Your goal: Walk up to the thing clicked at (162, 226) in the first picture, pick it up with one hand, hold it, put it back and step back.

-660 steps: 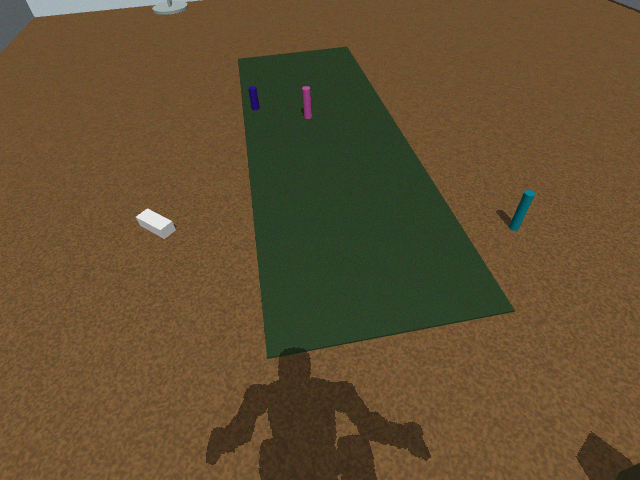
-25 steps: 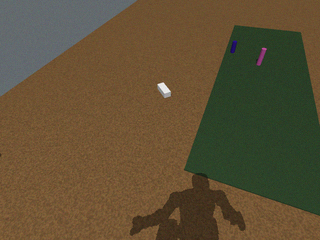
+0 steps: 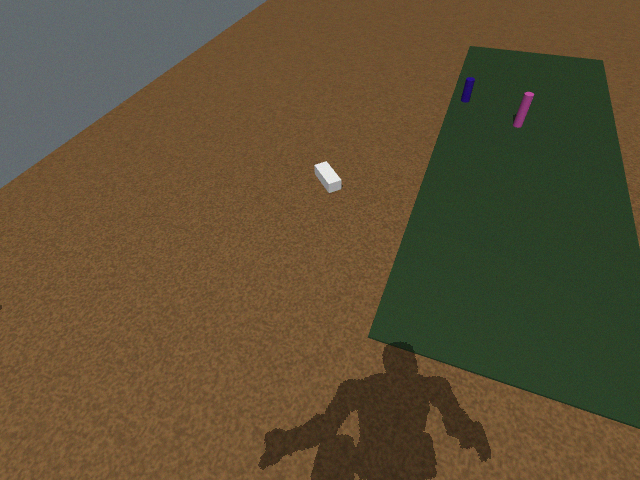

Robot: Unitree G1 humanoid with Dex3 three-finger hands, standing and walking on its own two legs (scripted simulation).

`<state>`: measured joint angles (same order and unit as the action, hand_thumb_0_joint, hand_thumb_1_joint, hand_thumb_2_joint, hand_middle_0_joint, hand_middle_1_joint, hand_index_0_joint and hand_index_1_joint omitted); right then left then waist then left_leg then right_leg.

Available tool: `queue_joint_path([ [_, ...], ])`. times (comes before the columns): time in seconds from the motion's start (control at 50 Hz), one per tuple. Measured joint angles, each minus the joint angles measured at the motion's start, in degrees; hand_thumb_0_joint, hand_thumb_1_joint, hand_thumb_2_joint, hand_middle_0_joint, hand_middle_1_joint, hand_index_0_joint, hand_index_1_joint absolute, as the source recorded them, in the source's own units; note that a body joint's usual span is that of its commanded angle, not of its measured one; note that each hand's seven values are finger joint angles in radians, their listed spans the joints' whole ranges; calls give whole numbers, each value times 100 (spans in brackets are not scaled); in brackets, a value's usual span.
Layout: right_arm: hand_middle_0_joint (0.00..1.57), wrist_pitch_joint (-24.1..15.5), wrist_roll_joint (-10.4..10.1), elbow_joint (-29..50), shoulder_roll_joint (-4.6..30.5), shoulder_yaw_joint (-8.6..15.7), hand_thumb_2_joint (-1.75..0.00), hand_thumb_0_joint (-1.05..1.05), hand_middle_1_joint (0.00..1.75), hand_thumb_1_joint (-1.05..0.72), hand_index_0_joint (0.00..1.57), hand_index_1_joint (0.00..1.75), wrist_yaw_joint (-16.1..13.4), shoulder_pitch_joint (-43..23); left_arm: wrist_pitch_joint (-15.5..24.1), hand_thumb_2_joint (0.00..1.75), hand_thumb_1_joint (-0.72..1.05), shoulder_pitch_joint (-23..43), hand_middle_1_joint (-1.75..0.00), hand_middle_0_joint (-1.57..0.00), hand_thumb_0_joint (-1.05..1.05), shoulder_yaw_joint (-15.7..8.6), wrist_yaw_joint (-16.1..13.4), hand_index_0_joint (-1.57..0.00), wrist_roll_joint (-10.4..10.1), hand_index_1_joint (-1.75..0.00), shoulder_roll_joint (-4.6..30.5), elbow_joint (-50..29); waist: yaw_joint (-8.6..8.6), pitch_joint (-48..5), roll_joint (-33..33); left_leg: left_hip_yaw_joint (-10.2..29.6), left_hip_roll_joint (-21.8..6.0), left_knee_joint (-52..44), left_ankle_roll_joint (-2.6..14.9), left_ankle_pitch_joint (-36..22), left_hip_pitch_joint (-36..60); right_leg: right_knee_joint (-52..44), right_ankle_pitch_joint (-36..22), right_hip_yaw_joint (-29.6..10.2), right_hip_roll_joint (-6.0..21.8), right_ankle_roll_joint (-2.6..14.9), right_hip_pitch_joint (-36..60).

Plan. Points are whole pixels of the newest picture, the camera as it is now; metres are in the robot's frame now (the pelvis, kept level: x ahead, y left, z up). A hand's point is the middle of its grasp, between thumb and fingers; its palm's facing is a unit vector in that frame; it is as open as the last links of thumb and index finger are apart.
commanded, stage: stand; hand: left
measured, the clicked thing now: (327, 176) +1.62 -0.02 -0.75
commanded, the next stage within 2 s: walk up in 0.52 s
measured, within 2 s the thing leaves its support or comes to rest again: neither
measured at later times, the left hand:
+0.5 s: hand out of the picture +0.07 +0.25 -0.16, palm faces -0.03 -0.94 -0.35, open 7.4 cm
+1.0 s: hand (185, 447) +0.22 +0.23 -0.13, palm faces -0.24 -0.82 -0.52, open 7.4 cm
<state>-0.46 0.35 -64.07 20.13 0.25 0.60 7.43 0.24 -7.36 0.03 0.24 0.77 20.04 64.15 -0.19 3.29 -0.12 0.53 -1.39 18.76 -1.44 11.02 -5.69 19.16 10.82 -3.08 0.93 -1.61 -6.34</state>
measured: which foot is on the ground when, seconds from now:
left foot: down 0.00-0.80, up 0.82-1.00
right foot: down 0.00-0.58, up 0.60-0.78, down 0.80-1.00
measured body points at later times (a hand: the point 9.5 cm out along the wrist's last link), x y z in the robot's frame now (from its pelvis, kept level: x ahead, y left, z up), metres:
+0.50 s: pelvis +0.00 +0.00 +0.00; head +0.01 +0.00 +0.45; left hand +0.07 +0.30 -0.13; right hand +0.07 -0.30 -0.13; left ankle -0.01 +0.14 -0.75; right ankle +0.00 -0.14 -0.75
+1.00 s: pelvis +0.11 -0.06 -0.02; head +0.09 -0.11 +0.42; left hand +0.23 +0.27 -0.09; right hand +0.13 -0.40 -0.15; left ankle +0.20 +0.07 -0.68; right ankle +0.07 -0.16 -0.75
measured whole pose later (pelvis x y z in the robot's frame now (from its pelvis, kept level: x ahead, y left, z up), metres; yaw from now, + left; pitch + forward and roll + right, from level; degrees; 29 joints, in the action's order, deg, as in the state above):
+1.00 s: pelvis +0.11 -0.06 -0.02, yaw -20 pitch -4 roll -1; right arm 2.2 2.6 -47.4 27.1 4.9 7.3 9.3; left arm 4.4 -21.7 -3.3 -0.5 -0.1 22.4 54.9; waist 1.2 3.2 -9.6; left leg 2.4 -4.4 63.6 0.4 21.1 -29.4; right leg 33.9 18.5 2.7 -1.0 0.9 -11.2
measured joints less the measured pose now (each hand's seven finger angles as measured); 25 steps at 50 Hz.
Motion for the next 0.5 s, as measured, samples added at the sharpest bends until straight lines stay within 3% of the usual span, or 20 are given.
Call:
queue_joint_path([
  [0.5,20,7,-8,49,-3,6,-90,0,30,-90,20,30,-3,-48,12,90,90,13,-30,-20,0,-9,-13,-21,-3,-30,-4,-12,-2,-29,-6,-13,-9,14,0,30,45,-1,17,-10,-8,0,47],
])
